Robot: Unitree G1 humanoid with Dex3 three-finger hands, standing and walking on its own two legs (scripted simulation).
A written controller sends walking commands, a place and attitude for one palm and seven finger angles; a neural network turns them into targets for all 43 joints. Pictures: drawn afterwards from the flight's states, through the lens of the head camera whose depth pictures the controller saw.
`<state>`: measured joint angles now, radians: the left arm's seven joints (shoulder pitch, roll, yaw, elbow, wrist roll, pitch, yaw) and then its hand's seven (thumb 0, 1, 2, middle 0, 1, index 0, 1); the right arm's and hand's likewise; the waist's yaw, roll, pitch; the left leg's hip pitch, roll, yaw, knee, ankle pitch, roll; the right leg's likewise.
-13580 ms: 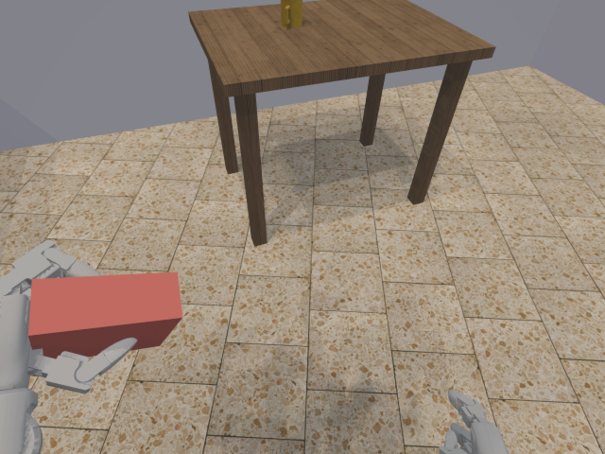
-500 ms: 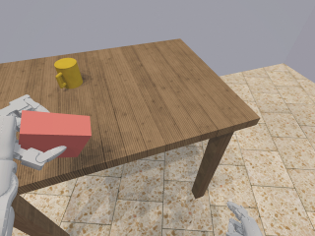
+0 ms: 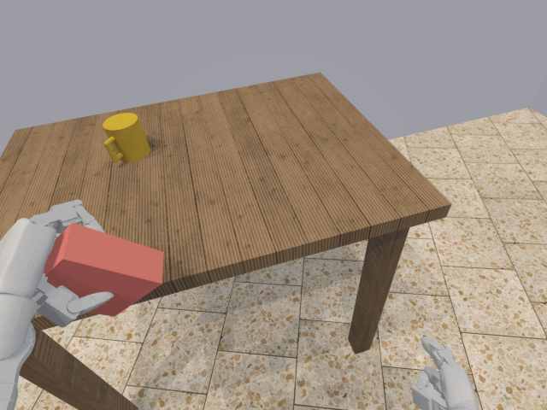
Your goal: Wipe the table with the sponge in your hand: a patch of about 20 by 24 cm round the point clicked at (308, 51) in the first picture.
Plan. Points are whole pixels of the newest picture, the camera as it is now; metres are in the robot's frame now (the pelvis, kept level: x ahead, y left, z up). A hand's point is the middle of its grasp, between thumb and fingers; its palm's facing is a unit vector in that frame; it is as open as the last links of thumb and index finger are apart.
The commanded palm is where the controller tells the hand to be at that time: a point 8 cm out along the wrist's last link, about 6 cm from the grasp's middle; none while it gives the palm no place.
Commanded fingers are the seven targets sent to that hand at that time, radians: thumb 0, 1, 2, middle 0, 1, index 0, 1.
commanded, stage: turn the palm down, sponge in hand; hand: left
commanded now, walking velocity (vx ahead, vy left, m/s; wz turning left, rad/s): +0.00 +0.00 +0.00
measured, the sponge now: (110, 278) +0.23 +0.25 +0.12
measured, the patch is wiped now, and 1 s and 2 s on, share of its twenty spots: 0.00 0.00 0.00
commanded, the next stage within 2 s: move the sponge above the wiping area in 1.52 s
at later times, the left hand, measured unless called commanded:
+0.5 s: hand (54, 256) +0.22 +0.30 +0.17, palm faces +0.28 -0.34 -0.90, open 9.4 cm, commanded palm +0.19 +0.31 +0.23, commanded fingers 0.00 0.10 1.30 -1.20 -1.60 -1.20 -1.60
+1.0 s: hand (42, 248) +0.23 +0.32 +0.18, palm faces +0.19 -0.13 -0.97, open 9.4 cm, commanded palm +0.18 +0.31 +0.25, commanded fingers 0.00 0.10 1.30 -1.20 -1.60 -1.20 -1.60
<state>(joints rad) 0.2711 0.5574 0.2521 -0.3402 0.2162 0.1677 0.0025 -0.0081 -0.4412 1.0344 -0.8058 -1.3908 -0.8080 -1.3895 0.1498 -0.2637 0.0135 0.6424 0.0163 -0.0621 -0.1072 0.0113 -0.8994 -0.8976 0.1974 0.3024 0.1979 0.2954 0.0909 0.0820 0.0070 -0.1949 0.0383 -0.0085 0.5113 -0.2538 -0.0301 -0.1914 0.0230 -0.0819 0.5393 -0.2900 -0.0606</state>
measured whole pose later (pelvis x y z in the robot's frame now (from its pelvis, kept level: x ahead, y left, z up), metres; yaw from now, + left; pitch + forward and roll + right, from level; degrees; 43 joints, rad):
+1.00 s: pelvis -0.01 +0.03 +0.01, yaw -1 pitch -6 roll +1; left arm 0.04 0.60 -0.01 -0.34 0.75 0.52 -0.10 -0.01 -0.44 1.04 -0.81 -1.39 -0.81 -1.39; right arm -0.01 -0.27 0.08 0.65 0.04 0.06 -0.08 0.01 -0.90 -0.90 0.20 0.30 0.20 0.30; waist 0.14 0.12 0.03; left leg -0.09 0.00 0.03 0.37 -0.17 0.00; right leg -0.11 -0.01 -0.04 0.42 -0.21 -0.02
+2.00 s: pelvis -0.02 +0.02 +0.01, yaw -1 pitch -6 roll +1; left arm -0.07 0.58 -0.07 -0.12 0.85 0.49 -0.13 -0.01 -0.44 1.04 -0.81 -1.39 -0.81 -1.39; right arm 0.01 -0.28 0.07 0.69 0.04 0.04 -0.09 0.01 -0.90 -0.90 0.20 0.30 0.20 0.30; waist 0.13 0.12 0.02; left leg -0.10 0.01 0.02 0.38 -0.17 -0.01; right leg -0.12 0.00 -0.05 0.44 -0.21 -0.04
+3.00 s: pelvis +0.01 +0.04 +0.01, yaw +0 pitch -2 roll +0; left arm -0.19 0.64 0.03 0.21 0.89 0.25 -0.12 -0.01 -0.44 1.04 -0.81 -1.39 -0.81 -1.39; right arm 0.08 -0.29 0.04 0.71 0.04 0.03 -0.11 0.01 -0.90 -0.90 0.20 0.30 0.20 0.30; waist 0.10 0.09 0.02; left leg -0.15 -0.01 0.00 0.38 -0.19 0.01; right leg -0.13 -0.01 -0.06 0.39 -0.22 -0.02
